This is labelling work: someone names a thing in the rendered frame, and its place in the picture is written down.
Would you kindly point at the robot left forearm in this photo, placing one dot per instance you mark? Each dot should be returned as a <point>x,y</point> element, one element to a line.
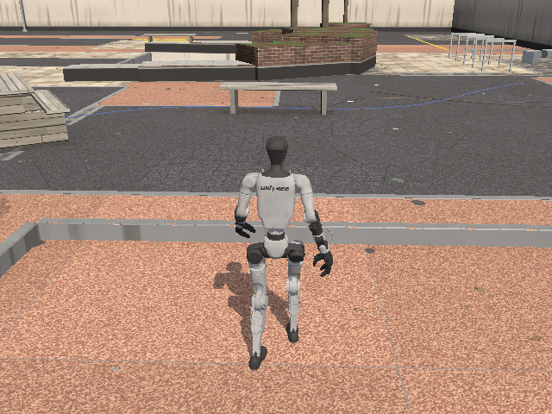
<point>239,221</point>

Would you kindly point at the robot right upper arm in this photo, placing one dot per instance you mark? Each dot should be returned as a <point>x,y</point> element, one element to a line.
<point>304,184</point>

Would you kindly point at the robot left upper arm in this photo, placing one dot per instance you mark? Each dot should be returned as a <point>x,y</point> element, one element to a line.
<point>248,182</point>

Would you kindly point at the robot right forearm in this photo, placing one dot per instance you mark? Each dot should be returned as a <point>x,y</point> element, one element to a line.
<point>318,235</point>

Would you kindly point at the robot left hand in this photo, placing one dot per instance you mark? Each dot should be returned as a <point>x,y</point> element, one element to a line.
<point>242,233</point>

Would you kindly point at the humanoid robot torso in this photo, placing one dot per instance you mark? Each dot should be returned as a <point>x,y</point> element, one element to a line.
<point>275,205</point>

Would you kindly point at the robot right hand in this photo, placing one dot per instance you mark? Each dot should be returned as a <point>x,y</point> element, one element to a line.
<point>328,259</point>

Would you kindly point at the robot right foot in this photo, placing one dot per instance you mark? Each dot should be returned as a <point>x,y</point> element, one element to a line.
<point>293,336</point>

